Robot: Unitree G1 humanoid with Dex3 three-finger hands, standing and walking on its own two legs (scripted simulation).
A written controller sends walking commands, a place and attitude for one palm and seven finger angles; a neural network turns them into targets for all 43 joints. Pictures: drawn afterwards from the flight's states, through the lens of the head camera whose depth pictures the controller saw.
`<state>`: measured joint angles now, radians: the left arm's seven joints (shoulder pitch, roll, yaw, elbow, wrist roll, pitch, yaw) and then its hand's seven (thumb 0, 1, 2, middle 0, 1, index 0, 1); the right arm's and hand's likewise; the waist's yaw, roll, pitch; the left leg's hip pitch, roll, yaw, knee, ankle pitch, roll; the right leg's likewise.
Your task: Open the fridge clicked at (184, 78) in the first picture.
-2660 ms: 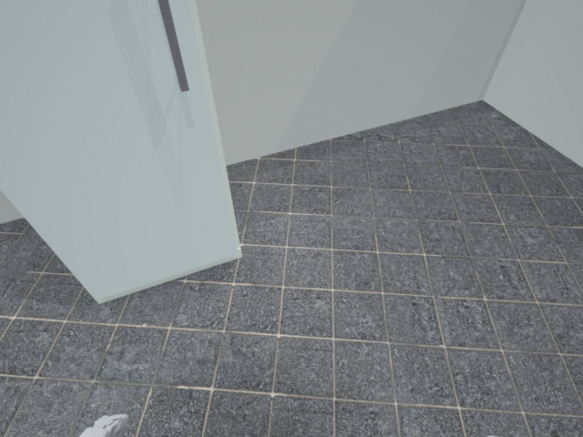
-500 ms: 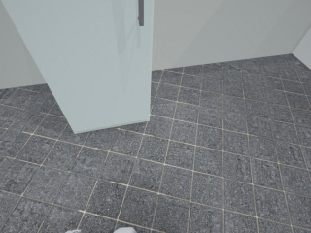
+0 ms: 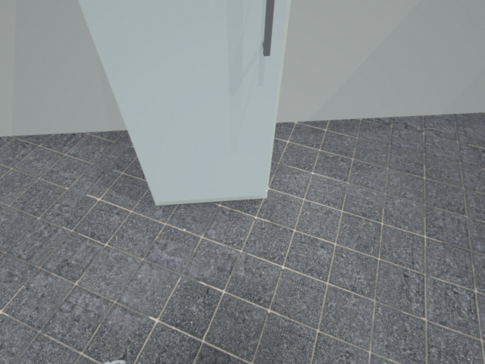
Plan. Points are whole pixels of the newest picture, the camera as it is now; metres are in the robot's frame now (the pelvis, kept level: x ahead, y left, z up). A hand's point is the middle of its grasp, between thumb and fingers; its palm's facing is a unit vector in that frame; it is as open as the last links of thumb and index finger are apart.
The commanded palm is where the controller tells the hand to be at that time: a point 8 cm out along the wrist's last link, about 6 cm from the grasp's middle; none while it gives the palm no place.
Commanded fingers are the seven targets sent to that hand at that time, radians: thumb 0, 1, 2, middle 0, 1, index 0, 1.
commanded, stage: take the last steps up to it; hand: right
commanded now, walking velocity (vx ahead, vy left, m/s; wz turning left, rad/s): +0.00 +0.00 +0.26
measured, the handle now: out of the picture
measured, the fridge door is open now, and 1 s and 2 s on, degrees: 0 0 0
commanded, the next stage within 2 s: come to a stop and stand still in 1.42 s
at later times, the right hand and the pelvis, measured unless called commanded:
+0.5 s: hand out of the picture +0.08 -0.23 -0.18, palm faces -0.17 +0.98 -0.13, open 7.4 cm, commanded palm none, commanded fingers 0.00 -0.90 -0.90 0.20 0.30 0.20 0.30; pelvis +0.02 -0.05 +0.01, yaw +9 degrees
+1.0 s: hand (308, 319) +0.24 -0.13 -0.17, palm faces -0.05 +0.98 -0.22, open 7.1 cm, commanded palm none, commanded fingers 0.00 -0.90 -0.90 0.20 0.30 0.20 0.30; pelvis +0.17 +0.05 +0.00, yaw +5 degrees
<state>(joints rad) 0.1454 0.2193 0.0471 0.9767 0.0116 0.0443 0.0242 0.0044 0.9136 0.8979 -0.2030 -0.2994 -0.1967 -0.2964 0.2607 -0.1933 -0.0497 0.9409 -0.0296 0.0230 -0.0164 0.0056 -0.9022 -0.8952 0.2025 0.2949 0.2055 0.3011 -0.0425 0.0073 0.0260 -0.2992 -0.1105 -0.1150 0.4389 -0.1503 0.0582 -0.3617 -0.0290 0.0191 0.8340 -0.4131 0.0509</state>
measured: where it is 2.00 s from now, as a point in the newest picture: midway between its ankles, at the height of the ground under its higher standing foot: (232, 319)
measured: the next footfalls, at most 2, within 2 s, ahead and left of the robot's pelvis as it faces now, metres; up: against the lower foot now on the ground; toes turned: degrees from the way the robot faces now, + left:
right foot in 0.10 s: +0.02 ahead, -0.13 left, +0.00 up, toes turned +1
left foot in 0.74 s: +0.14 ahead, +0.15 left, +0.00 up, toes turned +17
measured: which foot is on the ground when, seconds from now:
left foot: down 0.00-0.10, up 0.12-0.72, down 0.74-1.00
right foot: up 0.00-0.08, down 0.10-0.74, up 0.76-1.00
